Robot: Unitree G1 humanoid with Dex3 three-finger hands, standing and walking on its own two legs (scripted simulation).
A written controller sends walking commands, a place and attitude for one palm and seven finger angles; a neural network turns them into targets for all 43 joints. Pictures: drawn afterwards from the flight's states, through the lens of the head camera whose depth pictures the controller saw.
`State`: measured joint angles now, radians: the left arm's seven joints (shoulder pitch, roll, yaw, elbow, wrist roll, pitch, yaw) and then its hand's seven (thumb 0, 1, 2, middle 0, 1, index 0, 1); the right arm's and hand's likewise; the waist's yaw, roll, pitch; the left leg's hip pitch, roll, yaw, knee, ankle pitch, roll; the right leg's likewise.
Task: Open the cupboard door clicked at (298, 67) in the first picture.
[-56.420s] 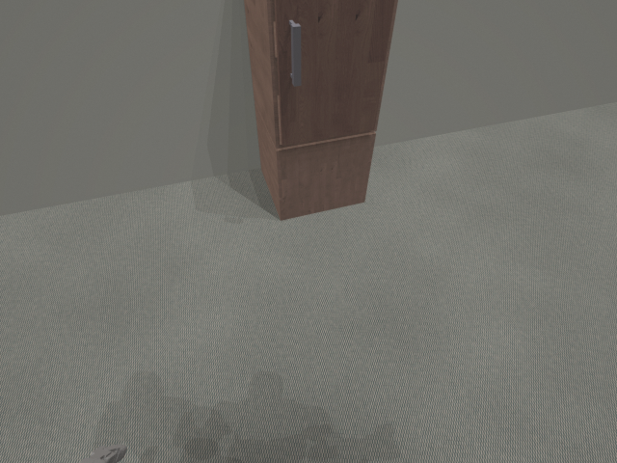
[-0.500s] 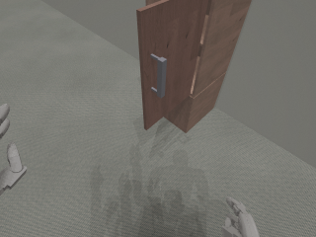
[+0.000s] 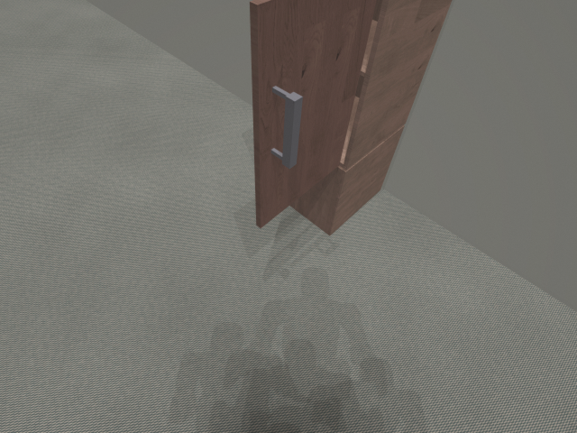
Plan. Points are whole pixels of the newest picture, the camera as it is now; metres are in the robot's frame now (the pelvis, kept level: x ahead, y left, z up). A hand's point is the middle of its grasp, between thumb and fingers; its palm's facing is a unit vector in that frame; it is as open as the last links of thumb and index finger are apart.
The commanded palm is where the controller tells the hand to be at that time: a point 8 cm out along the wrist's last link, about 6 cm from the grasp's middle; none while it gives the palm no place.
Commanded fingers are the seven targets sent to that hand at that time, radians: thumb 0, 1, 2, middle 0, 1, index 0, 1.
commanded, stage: let the arm hang, fingers relaxed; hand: left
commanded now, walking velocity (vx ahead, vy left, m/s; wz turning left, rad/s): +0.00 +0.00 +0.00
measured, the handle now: (283, 128) +0.70 +0.04 +0.00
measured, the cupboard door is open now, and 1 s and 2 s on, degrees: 91 91 91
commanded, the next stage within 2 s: look to check the result in 0.78 s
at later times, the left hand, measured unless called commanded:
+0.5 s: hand out of the picture +0.00 +0.17 -0.16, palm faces +0.03 -0.98 -0.22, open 7.4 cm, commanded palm none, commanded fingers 0.00 0.90 0.90 -0.20 -0.30 -0.20 -0.30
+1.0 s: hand out of the picture +0.00 +0.14 -0.16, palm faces +0.04 -0.98 -0.20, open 7.4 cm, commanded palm none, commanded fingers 0.00 0.90 0.90 -0.20 -0.30 -0.20 -0.30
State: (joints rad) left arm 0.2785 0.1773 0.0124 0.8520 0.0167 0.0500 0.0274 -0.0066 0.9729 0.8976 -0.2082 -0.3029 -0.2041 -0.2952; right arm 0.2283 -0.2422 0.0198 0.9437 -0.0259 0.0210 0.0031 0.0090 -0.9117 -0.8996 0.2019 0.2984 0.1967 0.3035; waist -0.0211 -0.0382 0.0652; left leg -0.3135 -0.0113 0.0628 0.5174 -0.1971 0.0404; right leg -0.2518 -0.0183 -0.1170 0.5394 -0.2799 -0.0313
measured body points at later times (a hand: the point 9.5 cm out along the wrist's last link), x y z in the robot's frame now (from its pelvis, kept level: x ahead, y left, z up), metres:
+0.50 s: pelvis +0.01 -0.01 +0.01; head +0.02 -0.02 +0.46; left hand +0.00 +0.22 -0.15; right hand -0.01 -0.21 -0.16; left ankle +0.05 +0.09 -0.73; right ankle +0.01 -0.10 -0.73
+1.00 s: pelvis +0.03 -0.02 +0.01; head +0.04 -0.03 +0.46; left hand +0.00 +0.19 -0.15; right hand +0.00 -0.23 -0.16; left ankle +0.05 +0.09 -0.73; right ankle +0.01 -0.10 -0.73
